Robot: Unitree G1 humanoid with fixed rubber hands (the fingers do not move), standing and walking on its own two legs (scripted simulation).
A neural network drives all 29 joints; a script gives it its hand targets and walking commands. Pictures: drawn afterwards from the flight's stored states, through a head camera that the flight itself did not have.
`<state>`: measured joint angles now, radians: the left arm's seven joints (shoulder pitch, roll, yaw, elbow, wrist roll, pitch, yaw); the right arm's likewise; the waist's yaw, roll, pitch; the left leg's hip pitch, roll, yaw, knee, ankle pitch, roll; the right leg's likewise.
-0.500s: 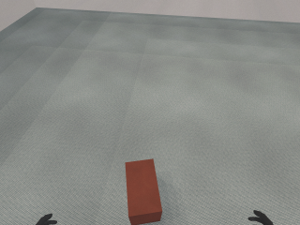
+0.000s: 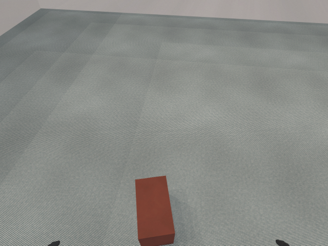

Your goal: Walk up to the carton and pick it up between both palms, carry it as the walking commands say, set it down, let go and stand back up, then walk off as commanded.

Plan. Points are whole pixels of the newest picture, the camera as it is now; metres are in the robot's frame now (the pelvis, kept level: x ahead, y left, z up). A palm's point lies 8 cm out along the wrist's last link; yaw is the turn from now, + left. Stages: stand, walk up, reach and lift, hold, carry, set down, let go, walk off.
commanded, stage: walk up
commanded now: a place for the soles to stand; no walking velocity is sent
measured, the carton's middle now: (154, 211) +0.41 +0.06 -0.67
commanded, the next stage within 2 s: none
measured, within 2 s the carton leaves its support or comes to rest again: neither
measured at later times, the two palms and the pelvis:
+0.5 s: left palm out of the picture +0.09 +0.31 -0.12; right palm out of the picture +0.11 -0.34 -0.13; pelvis -0.03 -0.02 -0.03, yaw +2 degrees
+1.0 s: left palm out of the picture -0.07 +0.32 -0.13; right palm out of the picture +0.10 -0.32 -0.12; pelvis -0.09 -0.02 -0.04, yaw +10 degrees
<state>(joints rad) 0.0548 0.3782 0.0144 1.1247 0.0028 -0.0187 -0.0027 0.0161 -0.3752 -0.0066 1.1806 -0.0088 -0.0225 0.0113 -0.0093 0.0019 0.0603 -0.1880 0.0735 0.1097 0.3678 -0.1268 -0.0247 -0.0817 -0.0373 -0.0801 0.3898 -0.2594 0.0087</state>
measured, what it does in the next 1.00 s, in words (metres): steps on the spot: left foot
